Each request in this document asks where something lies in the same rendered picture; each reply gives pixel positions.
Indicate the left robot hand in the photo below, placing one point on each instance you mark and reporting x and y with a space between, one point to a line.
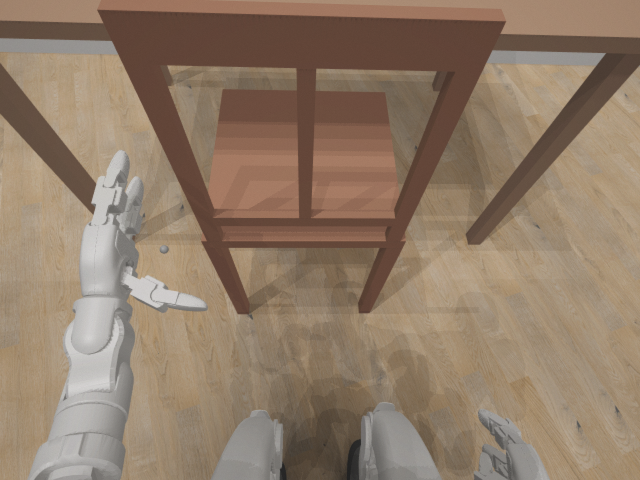
107 245

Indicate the right robot thigh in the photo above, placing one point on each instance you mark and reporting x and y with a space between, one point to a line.
390 441

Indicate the right robot hand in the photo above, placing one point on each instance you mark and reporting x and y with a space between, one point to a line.
521 461

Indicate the left robot forearm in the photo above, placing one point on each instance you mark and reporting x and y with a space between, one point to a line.
85 440

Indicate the chair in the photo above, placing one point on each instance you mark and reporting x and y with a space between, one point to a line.
305 168

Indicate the table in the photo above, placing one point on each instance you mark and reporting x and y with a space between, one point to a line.
585 26

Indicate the right robot shin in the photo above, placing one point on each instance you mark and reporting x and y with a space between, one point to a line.
370 472

